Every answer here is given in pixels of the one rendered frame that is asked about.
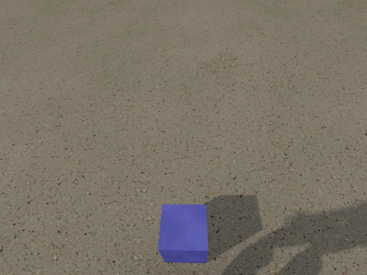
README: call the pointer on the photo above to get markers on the carton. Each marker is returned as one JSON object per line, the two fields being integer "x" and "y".
{"x": 183, "y": 235}

